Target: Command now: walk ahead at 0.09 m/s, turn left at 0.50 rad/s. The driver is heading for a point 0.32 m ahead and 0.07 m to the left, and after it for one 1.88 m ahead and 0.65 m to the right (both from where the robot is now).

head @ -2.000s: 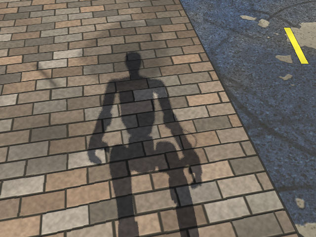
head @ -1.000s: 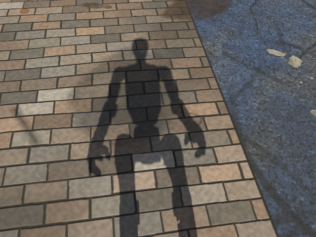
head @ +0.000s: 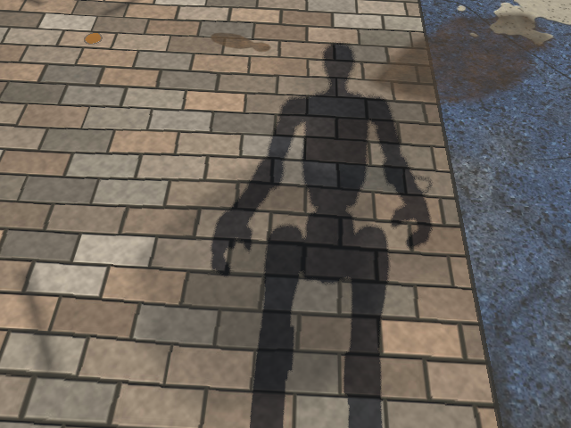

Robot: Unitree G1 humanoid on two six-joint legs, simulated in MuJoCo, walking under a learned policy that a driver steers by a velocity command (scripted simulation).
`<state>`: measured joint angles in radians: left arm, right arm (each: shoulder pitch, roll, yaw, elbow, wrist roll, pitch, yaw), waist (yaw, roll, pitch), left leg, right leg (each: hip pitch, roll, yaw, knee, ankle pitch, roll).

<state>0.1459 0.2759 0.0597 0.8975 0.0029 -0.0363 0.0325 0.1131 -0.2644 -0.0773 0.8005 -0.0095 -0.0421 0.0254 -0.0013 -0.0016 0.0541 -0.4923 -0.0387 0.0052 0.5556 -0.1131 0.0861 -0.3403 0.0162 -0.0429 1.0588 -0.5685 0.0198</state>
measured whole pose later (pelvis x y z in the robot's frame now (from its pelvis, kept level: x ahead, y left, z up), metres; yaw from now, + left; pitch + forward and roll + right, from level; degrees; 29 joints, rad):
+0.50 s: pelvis +0.08 -0.04 +0.02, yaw +17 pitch +3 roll +1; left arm 0.25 0.28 0.08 0.83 0.02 -0.05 0.03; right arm 0.18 -0.30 -0.09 0.69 0.01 0.02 -0.03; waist 0.02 0.03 -0.04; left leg -0.55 -0.13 -0.14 0.86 -0.36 0.04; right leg -0.28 0.00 0.03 0.49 -0.26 -0.01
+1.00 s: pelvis +0.23 +0.08 +0.01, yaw +18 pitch +3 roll +1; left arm 0.37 0.30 0.07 0.86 -0.04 -0.06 0.00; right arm 0.20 -0.24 -0.06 0.69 0.00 -0.08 0.02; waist 0.03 -0.04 0.00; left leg -0.28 0.01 0.07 0.47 -0.24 0.01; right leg -0.45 -0.07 0.05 1.16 -0.36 -0.02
